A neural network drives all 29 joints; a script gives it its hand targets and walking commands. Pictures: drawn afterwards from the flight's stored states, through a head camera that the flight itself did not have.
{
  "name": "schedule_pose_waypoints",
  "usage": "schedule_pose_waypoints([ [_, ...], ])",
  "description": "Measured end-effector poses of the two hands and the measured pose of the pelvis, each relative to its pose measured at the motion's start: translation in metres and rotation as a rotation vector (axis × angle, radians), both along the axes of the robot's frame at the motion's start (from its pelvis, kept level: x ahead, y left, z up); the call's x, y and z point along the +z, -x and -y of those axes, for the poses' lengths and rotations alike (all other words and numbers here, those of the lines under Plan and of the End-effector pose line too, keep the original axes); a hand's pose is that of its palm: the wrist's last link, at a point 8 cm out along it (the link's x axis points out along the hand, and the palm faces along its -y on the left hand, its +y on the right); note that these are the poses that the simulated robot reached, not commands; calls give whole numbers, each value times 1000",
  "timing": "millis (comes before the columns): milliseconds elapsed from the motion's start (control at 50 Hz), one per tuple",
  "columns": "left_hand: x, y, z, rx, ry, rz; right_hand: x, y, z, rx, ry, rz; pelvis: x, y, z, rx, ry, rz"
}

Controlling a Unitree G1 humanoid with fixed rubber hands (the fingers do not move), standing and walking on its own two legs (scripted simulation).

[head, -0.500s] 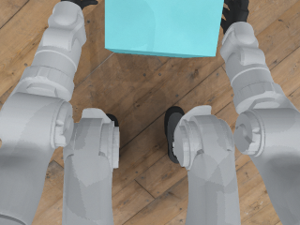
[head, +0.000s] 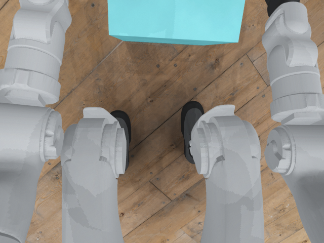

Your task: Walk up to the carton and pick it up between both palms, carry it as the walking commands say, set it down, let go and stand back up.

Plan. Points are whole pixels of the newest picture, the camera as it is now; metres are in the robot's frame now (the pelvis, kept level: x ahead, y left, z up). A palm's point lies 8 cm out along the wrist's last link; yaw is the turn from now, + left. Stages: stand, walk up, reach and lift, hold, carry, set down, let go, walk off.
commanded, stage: set down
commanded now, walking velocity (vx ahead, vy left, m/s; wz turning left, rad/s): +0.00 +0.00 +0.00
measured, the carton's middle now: out of the picture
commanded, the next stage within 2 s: let go in 1.22 s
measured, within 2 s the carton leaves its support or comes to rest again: neither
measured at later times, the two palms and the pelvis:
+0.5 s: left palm out of the picture +0.55 +0.17 -0.04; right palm out of the picture +0.51 -0.21 -0.04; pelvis +0.00 +0.00 +0.10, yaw +1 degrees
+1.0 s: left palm out of the picture +0.55 +0.18 +0.11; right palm out of the picture +0.51 -0.22 +0.11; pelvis +0.01 +0.00 +0.24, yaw +1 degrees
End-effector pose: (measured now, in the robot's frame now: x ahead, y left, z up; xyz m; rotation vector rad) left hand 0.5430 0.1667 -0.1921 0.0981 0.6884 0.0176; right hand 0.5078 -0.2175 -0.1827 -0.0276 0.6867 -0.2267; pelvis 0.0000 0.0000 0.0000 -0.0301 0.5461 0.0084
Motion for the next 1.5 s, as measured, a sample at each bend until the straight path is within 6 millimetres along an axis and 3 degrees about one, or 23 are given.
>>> schedule_pose_waypoints([
  [120,43,0,-3,26,-8,-15,37,6,0,-6,-4,-7,21,2,1,2,-12,29],
  [240,90,-10,-9,43,-14,6,76,-2,1,-5,-5,6,47,3,3,4,-22,40],
  [420,136,-12,-6,29,-3,19,126,-8,-6,3,-4,35,85,3,4,6,-23,42],
  [580,171,-4,-12,27,-8,5,167,-1,2,-11,9,20,123,3,3,11,-18,58],
  [720,216,-7,-18,24,-7,-4,212,-2,8,-7,11,14,158,2,0,12,-17,76],
  [1040,318,-6,-19,2,-23,-2,308,0,0,9,1,23,246,-7,-2,11,-20,130],
  [1120,336,-5,-21,4,-24,-27,327,2,3,2,4,1,263,-13,-2,11,-19,101],
  [1340,372,-5,-15,31,-31,-24,365,-2,1,59,38,-21,285,-47,3,11,-19,-105],
  [1420,372,17,-21,46,-77,-56,371,6,0,119,49,-49,302,-62,5,6,-26,-106],
  [1500,378,50,-27,55,-97,-97,380,27,3,171,63,-98,318,-81,7,5,-29,-83],
])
